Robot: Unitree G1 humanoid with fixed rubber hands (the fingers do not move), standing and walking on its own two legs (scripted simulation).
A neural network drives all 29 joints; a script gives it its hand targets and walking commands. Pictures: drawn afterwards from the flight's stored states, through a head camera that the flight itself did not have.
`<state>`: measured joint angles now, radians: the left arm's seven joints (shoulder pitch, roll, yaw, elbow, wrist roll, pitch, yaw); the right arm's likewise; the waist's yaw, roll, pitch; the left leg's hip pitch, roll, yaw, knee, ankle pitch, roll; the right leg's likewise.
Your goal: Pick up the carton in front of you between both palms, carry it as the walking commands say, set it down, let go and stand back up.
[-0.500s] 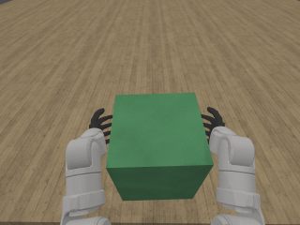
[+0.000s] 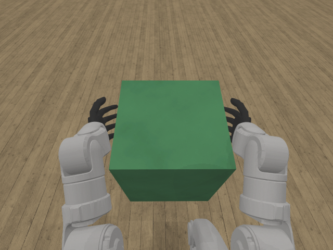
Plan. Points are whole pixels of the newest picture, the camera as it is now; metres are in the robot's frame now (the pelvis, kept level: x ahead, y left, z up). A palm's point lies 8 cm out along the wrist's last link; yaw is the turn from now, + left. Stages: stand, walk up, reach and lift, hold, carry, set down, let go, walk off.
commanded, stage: carry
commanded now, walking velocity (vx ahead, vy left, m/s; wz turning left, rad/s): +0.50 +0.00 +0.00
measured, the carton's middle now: (169, 147) +0.35 -0.02 +0.08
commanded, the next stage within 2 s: none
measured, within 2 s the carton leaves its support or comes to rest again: neither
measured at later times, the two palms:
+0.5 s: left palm (137, 22) +0.66 +0.05 +0.26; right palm (238, 24) +0.68 -0.25 +0.25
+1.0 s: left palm out of the picture +1.00 +0.00 +0.23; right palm (225, 0) +0.97 -0.30 +0.23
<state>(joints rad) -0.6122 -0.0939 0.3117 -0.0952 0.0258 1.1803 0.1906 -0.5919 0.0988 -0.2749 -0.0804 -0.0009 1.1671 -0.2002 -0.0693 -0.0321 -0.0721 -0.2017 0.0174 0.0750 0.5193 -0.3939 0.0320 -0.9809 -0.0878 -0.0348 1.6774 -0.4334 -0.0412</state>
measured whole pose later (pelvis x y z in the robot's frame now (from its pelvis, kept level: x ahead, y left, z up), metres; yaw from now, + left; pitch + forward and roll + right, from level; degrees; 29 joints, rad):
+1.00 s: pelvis +0.65 -0.11 +0.12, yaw -3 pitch +3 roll +0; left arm -0.59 -0.14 0.36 0.01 0.08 1.17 0.16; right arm -0.60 0.11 -0.32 0.05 -0.05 1.17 -0.17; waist -0.06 0.00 -0.02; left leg -0.34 -0.05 0.19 0.45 -0.18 0.13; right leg -0.50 -0.02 -0.01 1.22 -0.31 -0.02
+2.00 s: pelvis +1.33 -0.13 +0.13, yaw -4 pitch +3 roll -1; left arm 0.01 -0.13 0.04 -0.42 0.07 1.19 0.13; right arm 0.03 0.13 -0.05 -0.41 -0.05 1.16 -0.14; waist -0.02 -0.02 -0.08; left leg -0.36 0.05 0.24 0.43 -0.13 0.09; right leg -0.45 -0.10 -0.05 1.14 -0.30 0.00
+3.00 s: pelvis +1.99 -0.15 +0.11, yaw -3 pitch +3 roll +0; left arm 0.01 -0.13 0.06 -0.50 0.05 1.20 0.13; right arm 0.00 0.13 -0.04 -0.47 -0.04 1.19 -0.14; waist -0.01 -0.04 -0.05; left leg -0.46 0.06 0.24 0.54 -0.13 0.08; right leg -0.21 -0.08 -0.06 1.03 -0.47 0.03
